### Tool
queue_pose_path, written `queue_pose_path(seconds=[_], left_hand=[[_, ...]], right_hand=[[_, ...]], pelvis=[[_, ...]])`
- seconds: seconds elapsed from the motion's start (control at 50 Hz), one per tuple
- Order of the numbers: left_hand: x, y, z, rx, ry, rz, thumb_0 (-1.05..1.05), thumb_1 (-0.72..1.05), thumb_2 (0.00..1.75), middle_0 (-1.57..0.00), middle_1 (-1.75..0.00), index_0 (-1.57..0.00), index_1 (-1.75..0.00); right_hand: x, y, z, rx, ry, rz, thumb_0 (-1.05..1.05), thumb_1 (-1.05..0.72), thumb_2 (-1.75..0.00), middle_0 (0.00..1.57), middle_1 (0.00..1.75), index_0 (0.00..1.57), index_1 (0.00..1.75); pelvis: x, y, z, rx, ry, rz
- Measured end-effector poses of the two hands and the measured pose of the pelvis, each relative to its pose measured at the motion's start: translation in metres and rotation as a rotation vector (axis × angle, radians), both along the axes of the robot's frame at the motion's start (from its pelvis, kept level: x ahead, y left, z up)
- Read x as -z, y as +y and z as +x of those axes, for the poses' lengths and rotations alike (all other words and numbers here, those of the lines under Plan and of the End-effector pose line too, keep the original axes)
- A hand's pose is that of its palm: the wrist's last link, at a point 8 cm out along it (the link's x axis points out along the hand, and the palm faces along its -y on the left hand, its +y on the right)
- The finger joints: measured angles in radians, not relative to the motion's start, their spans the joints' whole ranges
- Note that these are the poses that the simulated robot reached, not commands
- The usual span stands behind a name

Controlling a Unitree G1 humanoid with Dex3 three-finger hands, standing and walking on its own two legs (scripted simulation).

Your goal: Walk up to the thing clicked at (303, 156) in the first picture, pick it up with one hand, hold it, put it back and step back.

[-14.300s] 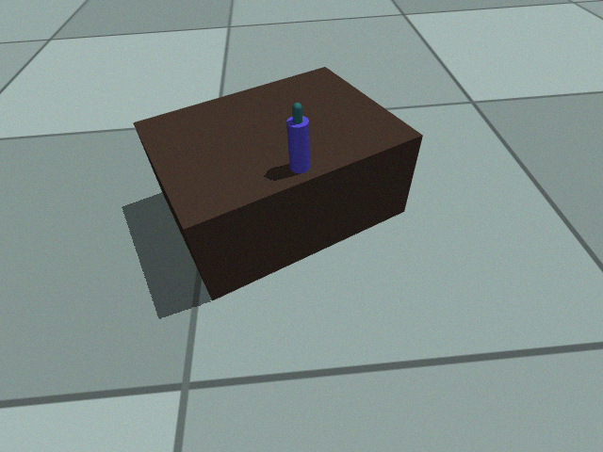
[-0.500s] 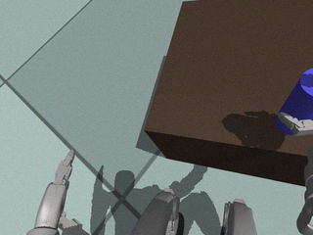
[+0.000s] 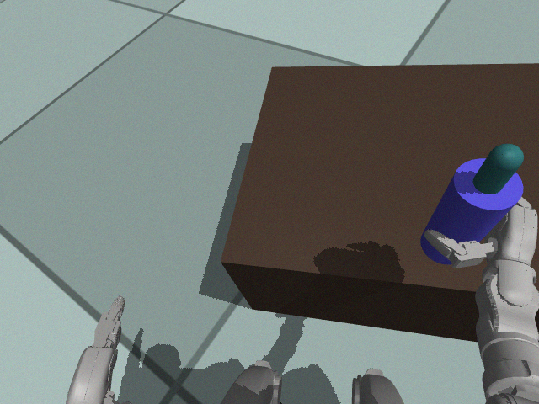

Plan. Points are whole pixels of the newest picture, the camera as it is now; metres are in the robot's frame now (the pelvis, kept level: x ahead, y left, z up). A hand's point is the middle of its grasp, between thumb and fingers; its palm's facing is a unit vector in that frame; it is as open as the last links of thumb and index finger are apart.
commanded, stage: lift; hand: right
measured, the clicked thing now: (469, 208) +0.40 -0.20 +0.04
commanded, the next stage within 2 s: hold in 1.02 s
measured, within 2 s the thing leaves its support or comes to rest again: neither
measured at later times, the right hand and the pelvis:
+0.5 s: hand (462, 224) +0.37 -0.18 +0.06, palm faces +0.24 +0.97 -0.01, open 10.4 cm; pelvis +0.01 +0.01 +0.03, yaw -1 degrees
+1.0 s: hand (468, 219) +0.36 -0.18 +0.08, palm faces +0.24 +0.97 -0.01, open 10.4 cm; pelvis +0.02 +0.01 +0.05, yaw -1 degrees
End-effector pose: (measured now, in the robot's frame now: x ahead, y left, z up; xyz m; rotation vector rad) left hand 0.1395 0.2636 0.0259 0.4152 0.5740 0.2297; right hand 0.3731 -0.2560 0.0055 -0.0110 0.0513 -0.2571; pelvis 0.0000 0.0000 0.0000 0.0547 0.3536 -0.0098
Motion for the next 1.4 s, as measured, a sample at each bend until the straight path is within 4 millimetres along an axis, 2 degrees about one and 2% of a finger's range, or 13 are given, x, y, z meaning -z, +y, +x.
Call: queue_pose_path(seconds=[0.14,0.28,0.36,0.5,0.7,0.86,1.06,1.18,1.4], left_hand=[[-0.006,0.005,0.005,-0.009,-0.005,-0.018,-0.01,-0.55,0.06,-0.05,-0.04,-0.04,-0.06],[0.004,-0.003,0.006,-0.011,0.03,-0.084,-0.01,-0.54,0.05,-0.04,-0.04,-0.04,-0.05],[0.004,0.002,0.008,-0.031,0.039,-0.091,-0.01,-0.53,0.05,-0.04,-0.05,-0.05,-0.05],[0.001,0.001,0.017,-0.029,0.034,-0.103,-0.01,-0.53,0.05,-0.04,-0.04,-0.04,-0.05],[0.002,0.001,0.017,-0.058,0.055,-0.132,-0.01,-0.53,0.05,-0.04,-0.05,-0.04,-0.05],[-0.006,-0.004,0.027,-0.044,0.032,-0.137,-0.01,-0.54,0.05,-0.04,-0.05,-0.04,-0.05],[-0.002,-0.003,0.022,-0.069,0.062,-0.153,-0.01,-0.53,0.05,-0.04,-0.05,-0.04,-0.05],[-0.006,-0.007,0.026,-0.058,0.046,-0.163,-0.01,-0.53,0.05,-0.04,-0.05,-0.05,-0.05],[0.001,0.001,0.023,-0.091,0.078,-0.167,-0.01,-0.53,0.05,-0.04,-0.05,-0.05,-0.06]], right_hand=[[-0.018,0.01,-0.011,-0.016,0.003,0.011,-0.01,0.5,-1.06,0.68,1.08,0.75,1.12],[-0.026,0.019,-0.028,-0.02,0.014,0.008,-0.01,0.5,-1.06,0.68,1.08,0.75,1.12],[-0.035,0.02,-0.035,-0.005,0.012,-0.001,-0.01,0.5,-1.07,0.68,1.08,0.75,1.12],[-0.052,0.025,-0.034,-0.012,-0.018,0.003,-0.02,0.52,-1.09,0.68,1.09,0.75,1.13],[-0.064,0.028,-0.038,-0.008,-0.01,0.008,-0.02,0.52,-1.09,0.68,1.09,0.75,1.13],[-0.072,0.03,-0.039,-0.017,-0.018,0.005,-0.02,0.52,-1.09,0.68,1.09,0.75,1.13],[-0.082,0.028,-0.044,-0.009,-0.021,0.001,-0.02,0.52,-1.1,0.68,1.09,0.75,1.13],[-0.089,0.032,-0.046,-0.022,-0.022,0.002,-0.02,0.52,-1.1,0.68,1.09,0.75,1.13],[-0.099,0.032,-0.053,-0.018,-0.029,-0.005,-0.02,0.53,-1.1,0.68,1.09,0.75,1.13]], pelvis=[[-0.013,0.003,0.001,0.002,-0.038,-0.016],[-0.022,0.006,0.003,0.002,-0.065,-0.028],[-0.027,0.007,0.006,0.001,-0.082,-0.034],[-0.035,0.009,0.011,0.004,-0.104,-0.04],[-0.043,0.007,0.017,-0.001,-0.128,-0.046],[-0.048,0.007,0.02,0.0,-0.148,-0.049],[-0.053,0.005,0.021,-0.001,-0.165,-0.051],[-0.056,0.005,0.022,-0.001,-0.179,-0.052],[-0.06,0.006,0.021,0.0,-0.198,-0.055]])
